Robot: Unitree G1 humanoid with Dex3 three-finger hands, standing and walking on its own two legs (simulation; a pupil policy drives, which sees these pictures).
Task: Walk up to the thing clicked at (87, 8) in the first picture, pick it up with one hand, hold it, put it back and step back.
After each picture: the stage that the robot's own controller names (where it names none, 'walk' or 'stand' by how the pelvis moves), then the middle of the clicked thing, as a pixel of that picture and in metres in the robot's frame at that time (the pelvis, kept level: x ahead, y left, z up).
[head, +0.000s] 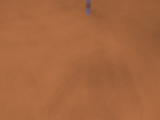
stand; (88, 6) +2.27 -0.13 -0.65
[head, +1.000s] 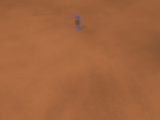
walk; (77, 22) +2.13 +0.20 -0.65
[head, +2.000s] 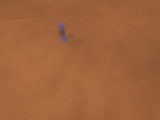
walk; (61, 32) +1.52 +0.34 -0.65
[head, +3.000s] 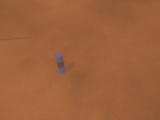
walk; (60, 64) +1.08 +0.27 -0.65
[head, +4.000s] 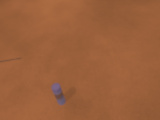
walk; (58, 94) +0.70 +0.27 -0.65
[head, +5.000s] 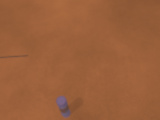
stand; (63, 107) +0.52 +0.21 -0.64
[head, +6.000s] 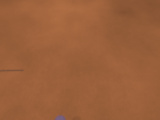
stand; out of the picture +0.45 +0.16 -0.65
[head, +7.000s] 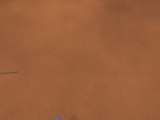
stand; out of the picture +0.44 +0.19 -0.65
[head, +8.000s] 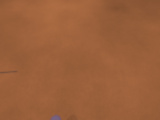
stand; out of the picture +0.45 +0.19 -0.66
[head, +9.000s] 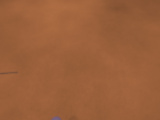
stand; out of the picture +0.44 +0.20 -0.66
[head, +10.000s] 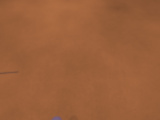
go down; out of the picture +0.44 +0.19 -0.66
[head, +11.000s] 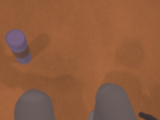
go down; (20, 49) +0.51 +0.22 -0.29
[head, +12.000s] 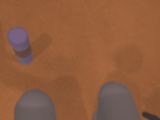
go down; (22, 48) +0.52 +0.21 -0.26
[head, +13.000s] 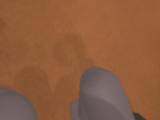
close in; out of the picture +0.50 +0.26 -0.17
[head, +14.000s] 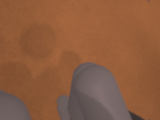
close; out of the picture +0.49 +0.28 -0.16
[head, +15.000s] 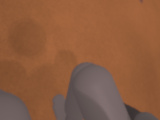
lift; out of the picture +0.45 +0.26 -0.17
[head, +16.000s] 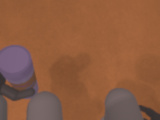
lift; (22, 78) +0.34 +0.20 -0.03
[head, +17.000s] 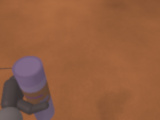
hold; (37, 93) +0.31 +0.15 +0.07
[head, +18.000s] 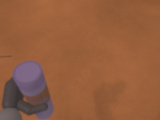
hold; (37, 94) +0.31 +0.15 +0.03
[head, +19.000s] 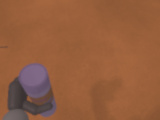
crouch; (41, 94) +0.32 +0.14 +0.00
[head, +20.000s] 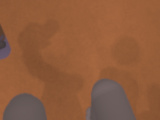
crouch; out of the picture +0.50 +0.21 -0.04
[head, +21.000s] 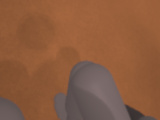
lower; out of the picture +0.46 +0.28 -0.17
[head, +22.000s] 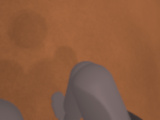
lower; out of the picture +0.47 +0.29 -0.18
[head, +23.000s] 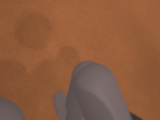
lower; out of the picture +0.47 +0.28 -0.17
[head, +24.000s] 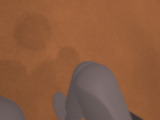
lower; out of the picture +0.46 +0.29 -0.18
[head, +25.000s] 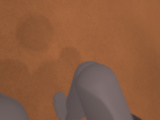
draw back; out of the picture +0.47 +0.26 -0.18
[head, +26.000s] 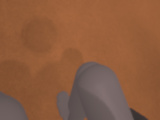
stand; out of the picture +0.46 +0.26 -0.18
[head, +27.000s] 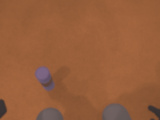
walk; (46, 80) +0.47 +0.18 -0.42
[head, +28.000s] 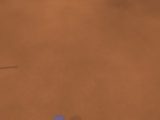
stand; out of the picture +0.43 +0.16 -0.59
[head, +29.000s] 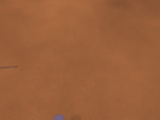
stand; out of the picture +0.43 +0.16 -0.60
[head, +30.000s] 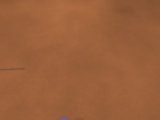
stand; out of the picture +0.44 +0.15 -0.64
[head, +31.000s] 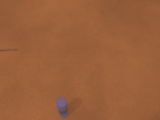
walk; (62, 108) +0.47 +0.12 -0.63
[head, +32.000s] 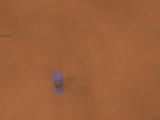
walk; (58, 83) +0.65 +0.15 -0.64
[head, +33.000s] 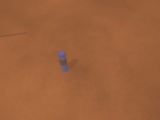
walk; (63, 61) +1.00 +0.26 -0.63
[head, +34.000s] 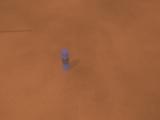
stand; (65, 60) +1.07 +0.17 -0.65
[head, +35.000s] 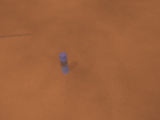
stand; (63, 63) +1.07 +0.19 -0.66
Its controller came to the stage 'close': yes
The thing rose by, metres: 0.69
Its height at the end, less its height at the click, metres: +0.00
